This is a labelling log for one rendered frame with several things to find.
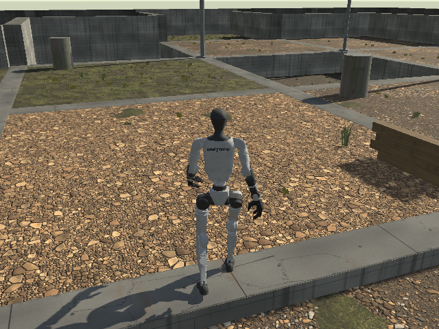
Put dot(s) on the left robot upper arm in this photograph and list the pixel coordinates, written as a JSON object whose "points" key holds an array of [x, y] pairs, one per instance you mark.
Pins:
{"points": [[195, 154]]}

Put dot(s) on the right robot upper arm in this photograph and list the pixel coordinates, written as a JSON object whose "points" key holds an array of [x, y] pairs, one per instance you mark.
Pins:
{"points": [[240, 144]]}

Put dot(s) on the left robot hand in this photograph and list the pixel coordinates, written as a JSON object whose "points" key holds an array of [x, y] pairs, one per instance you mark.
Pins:
{"points": [[197, 179]]}

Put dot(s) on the right robot hand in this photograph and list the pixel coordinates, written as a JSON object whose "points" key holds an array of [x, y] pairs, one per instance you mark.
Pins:
{"points": [[259, 209]]}

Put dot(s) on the right robot forearm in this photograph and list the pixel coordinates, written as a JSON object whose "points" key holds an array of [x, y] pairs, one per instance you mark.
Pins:
{"points": [[252, 186]]}

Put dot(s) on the robot left foot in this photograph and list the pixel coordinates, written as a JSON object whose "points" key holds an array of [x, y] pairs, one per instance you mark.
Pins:
{"points": [[203, 289]]}

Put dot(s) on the robot right shin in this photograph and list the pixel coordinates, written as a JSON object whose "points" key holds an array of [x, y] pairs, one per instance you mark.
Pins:
{"points": [[231, 243]]}

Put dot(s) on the left robot forearm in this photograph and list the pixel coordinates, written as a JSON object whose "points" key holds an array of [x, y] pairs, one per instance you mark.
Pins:
{"points": [[190, 176]]}

